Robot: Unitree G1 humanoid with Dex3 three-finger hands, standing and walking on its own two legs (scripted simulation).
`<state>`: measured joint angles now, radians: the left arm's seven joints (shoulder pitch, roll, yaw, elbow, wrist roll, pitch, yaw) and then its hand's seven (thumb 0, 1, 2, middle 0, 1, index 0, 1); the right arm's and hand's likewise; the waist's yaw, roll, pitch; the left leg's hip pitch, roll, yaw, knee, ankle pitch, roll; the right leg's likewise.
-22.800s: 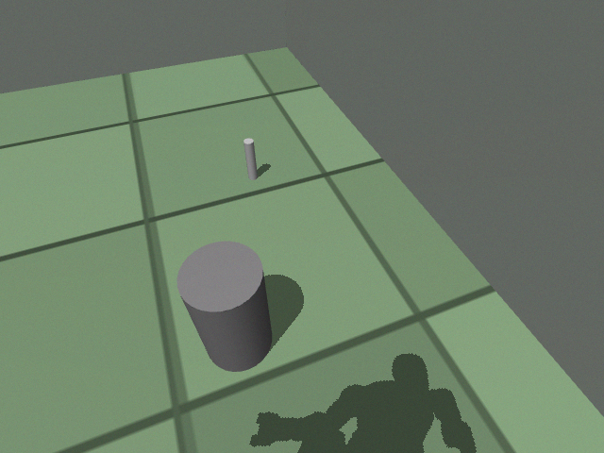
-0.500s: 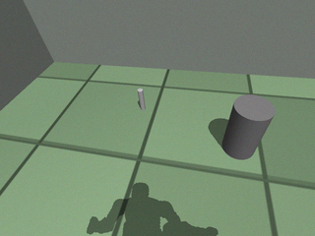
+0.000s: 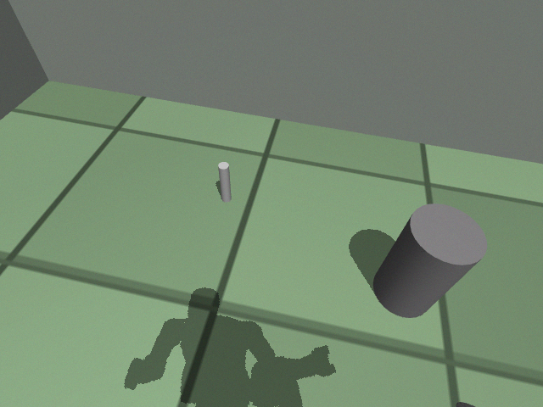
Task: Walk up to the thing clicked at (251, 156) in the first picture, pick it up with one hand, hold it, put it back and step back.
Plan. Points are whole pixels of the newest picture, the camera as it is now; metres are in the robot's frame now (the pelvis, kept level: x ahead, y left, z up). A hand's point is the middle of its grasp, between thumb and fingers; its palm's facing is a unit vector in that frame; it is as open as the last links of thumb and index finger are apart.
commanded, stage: walk up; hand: left
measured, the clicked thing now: (225, 182) +1.13 +0.25 -0.66
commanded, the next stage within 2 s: none
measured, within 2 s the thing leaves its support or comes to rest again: neither
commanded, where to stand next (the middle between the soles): +0.78 +0.01 m, yaw -1 degrees
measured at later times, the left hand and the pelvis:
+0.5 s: hand (132, 326) +0.27 +0.26 -0.12, palm faces -0.01 -0.91 -0.40, open 7.4 cm; pelvis +0.23 -0.02 +0.00, yaw +0 degrees
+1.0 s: hand (163, 213) +0.53 +0.27 -0.13, palm faces -0.10 -0.92 -0.38, open 7.4 cm; pelvis +0.44 +0.00 -0.01, yaw -2 degrees
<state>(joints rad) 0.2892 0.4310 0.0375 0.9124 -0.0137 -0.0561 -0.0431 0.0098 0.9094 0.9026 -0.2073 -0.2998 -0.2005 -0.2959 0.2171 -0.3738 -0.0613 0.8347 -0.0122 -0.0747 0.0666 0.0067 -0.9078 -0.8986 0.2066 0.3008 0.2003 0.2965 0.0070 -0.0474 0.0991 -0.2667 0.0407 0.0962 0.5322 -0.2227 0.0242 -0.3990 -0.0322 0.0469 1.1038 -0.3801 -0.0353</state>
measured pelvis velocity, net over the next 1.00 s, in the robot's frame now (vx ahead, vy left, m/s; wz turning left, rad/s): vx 0.44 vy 0.00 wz -0.04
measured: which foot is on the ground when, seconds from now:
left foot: down 0.00-0.22, up 0.24-0.58, down 0.60-1.00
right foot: up 0.00-0.20, down 0.22-0.62, up 0.64-1.00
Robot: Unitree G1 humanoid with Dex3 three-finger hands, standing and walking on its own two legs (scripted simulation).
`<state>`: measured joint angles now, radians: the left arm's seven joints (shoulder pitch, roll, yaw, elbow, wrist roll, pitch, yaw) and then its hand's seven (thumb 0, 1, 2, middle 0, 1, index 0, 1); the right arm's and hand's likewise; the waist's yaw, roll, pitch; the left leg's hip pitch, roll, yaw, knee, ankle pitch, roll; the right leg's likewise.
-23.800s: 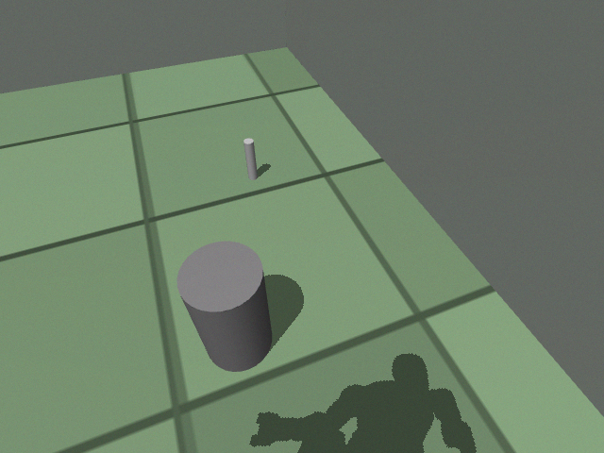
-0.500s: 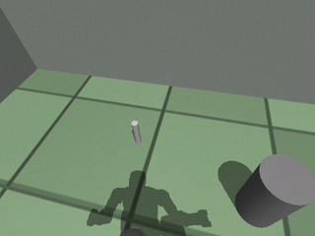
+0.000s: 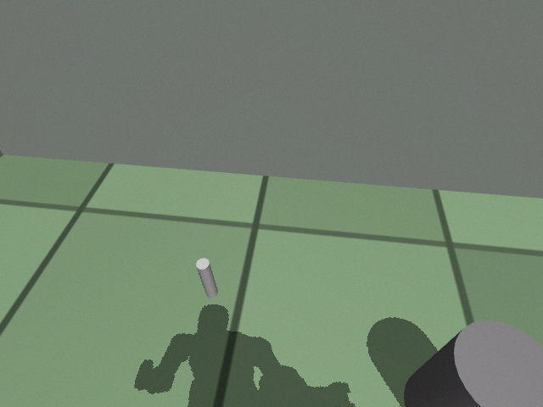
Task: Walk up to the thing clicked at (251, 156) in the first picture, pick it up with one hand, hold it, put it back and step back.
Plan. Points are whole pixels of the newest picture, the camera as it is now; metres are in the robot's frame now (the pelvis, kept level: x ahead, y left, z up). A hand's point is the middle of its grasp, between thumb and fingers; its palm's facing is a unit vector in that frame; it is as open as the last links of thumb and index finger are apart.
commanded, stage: walk up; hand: left
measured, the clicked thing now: (207, 279) +0.68 +0.27 -0.65
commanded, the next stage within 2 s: none
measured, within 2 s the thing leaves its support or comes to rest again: neither
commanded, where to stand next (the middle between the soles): +0.34 +0.02 m, yaw +1 degrees
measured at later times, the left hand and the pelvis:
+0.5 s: hand (90, 387) +0.20 +0.33 -0.15, palm faces -0.04 -0.93 -0.37, open 7.4 cm; pelvis +0.16 +0.04 -0.01, yaw +0 degrees
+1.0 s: hand (130, 304) +0.35 +0.30 -0.14, palm faces -0.03 -0.93 -0.38, open 7.4 cm; pelvis +0.26 +0.03 -0.01, yaw +0 degrees
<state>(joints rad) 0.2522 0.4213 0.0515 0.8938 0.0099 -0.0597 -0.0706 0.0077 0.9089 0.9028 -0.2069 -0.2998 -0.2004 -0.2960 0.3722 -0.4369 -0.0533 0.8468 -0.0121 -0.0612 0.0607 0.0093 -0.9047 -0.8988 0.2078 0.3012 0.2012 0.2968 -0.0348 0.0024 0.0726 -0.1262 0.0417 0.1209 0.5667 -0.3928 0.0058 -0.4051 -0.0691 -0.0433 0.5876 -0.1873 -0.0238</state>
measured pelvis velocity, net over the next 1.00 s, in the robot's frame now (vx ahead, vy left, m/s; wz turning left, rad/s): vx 0.26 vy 0.03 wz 0.01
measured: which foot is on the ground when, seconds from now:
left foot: down 0.00-0.04, up 0.06-0.36, down 0.38-0.78, up 0.80-0.98, down 1.00-1.00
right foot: up 0.00-0.00, down 0.02-0.40, up 0.42-0.74, down 0.76-1.00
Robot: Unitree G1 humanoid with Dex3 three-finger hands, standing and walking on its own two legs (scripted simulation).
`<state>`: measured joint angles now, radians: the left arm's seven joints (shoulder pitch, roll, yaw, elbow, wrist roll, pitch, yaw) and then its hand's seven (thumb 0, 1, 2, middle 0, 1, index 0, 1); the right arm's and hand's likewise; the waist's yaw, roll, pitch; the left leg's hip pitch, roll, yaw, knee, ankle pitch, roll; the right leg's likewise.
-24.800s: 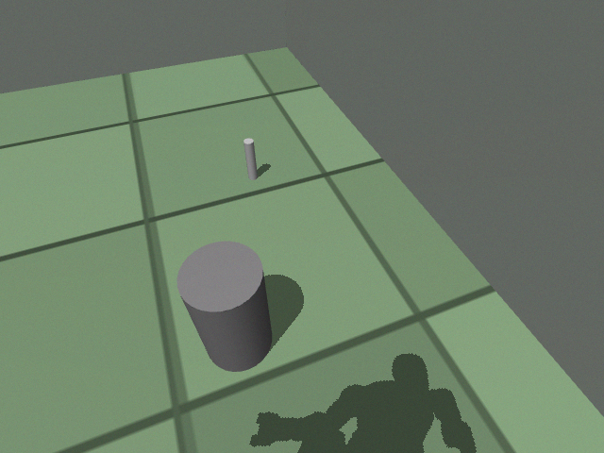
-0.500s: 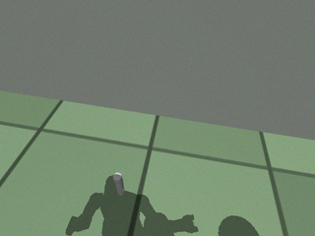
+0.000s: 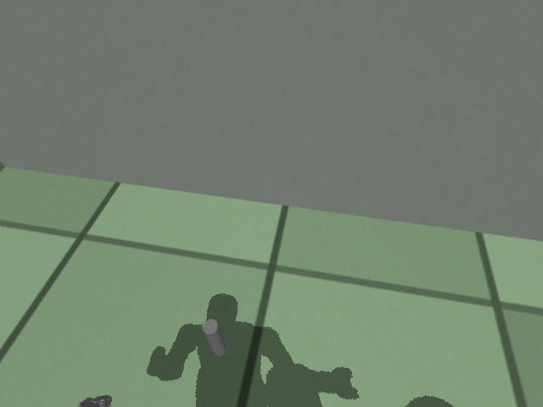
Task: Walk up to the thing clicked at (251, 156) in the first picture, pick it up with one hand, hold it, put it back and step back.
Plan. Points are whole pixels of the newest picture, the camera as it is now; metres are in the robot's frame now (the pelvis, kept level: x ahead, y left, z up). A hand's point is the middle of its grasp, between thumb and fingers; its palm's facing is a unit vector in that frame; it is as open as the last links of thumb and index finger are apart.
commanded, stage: walk up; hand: left
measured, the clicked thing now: (215, 338) +0.43 +0.23 -0.64
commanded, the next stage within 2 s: stand in 1.40 s
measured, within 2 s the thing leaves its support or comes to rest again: neither
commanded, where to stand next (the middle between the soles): +0.09 -0.01 m, yaw +0 degrees
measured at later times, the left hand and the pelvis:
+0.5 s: hand out of the picture +0.11 +0.26 -0.13, palm faces +0.01 -0.94 -0.34, open 7.4 cm; pelvis +0.04 +0.00 +0.02, yaw +1 degrees
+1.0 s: hand out of the picture +0.14 +0.24 -0.12, palm faces -0.02 -0.94 -0.34, open 7.4 cm; pelvis +0.05 -0.01 +0.03, yaw +0 degrees
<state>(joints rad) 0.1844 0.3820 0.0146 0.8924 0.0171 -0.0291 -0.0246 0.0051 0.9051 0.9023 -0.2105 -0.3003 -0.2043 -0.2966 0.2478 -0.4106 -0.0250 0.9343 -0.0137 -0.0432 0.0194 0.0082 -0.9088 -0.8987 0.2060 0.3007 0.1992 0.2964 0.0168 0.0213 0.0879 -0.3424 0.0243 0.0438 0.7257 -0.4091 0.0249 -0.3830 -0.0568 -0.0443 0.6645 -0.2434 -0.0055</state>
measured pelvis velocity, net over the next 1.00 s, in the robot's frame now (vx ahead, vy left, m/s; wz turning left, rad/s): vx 0.05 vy -0.01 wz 0.00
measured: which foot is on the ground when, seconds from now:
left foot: down 0.00-1.00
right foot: down 0.00-1.00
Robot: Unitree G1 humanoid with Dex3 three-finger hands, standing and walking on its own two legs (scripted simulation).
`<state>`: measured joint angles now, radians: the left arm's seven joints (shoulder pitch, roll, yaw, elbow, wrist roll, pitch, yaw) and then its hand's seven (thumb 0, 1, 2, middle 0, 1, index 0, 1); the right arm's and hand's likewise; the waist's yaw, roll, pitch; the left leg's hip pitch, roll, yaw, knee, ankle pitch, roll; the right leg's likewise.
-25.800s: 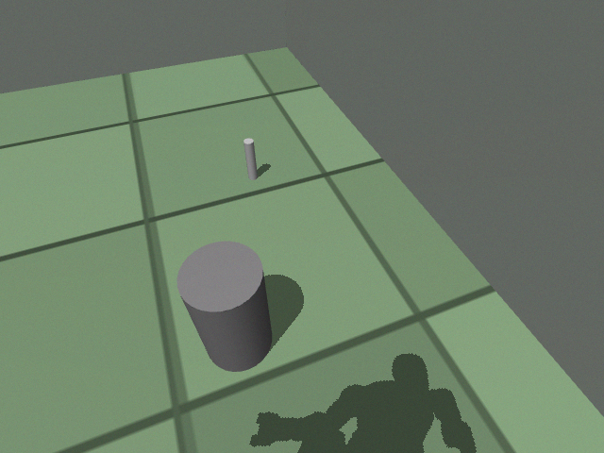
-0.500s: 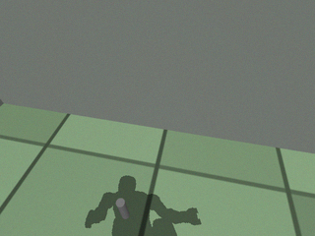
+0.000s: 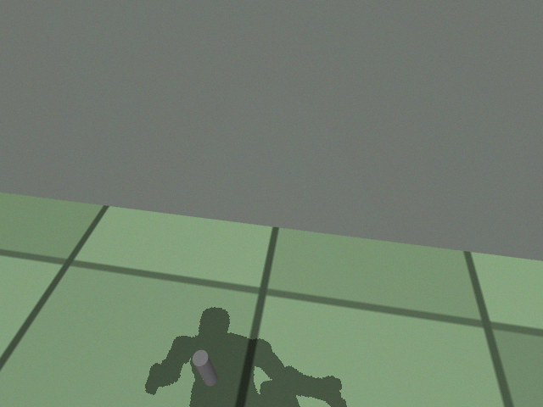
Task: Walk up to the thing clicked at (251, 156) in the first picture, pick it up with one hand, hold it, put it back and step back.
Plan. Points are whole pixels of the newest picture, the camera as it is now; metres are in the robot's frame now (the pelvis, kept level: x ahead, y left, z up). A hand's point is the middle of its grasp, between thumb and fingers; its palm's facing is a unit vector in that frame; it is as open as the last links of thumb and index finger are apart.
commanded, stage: walk up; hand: left
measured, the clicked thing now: (206, 369) +0.37 +0.24 -0.67
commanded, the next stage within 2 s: stand in 0.40 s
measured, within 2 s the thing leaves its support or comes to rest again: neither
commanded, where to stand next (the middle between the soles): +0.04 +0.00 m, yaw +1 degrees
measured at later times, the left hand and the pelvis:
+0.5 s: hand out of the picture +0.09 +0.25 -0.15, palm faces -0.01 -0.94 -0.34, open 7.4 cm; pelvis +0.00 +0.00 +0.00, yaw +0 degrees
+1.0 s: hand out of the picture +0.07 +0.25 -0.15, palm faces -0.01 -0.94 -0.35, open 7.4 cm; pelvis +0.00 -0.01 +0.00, yaw +1 degrees
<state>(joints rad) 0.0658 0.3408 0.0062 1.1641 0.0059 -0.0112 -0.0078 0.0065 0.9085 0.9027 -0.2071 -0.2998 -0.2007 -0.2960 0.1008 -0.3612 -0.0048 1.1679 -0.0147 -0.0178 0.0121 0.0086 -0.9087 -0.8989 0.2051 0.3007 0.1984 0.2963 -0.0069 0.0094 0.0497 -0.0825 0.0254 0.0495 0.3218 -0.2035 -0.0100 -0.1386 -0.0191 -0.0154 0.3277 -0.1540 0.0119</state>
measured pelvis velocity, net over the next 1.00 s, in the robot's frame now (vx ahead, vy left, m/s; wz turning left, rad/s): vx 0.00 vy -0.01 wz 0.01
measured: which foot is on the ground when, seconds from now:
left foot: down 0.00-1.00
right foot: down 0.00-1.00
